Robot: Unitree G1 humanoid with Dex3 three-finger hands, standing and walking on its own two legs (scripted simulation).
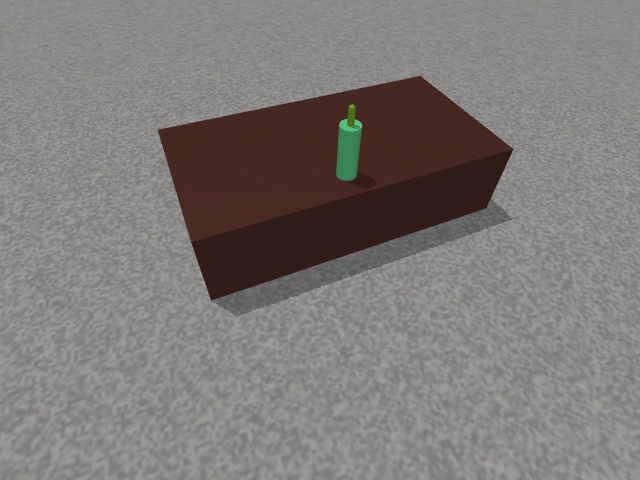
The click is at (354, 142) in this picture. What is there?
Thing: necked bottle
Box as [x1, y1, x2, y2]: [336, 104, 361, 180]
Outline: 352,104 349,106 348,109 348,118 342,120 339,123 336,175 344,180 352,179 356,175 361,132 361,123 354,118 355,107
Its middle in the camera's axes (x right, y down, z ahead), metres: +0.10 -0.35 +1.36
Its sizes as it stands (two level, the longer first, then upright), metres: 0.077 0.077 0.279
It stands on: a support 0.33 m high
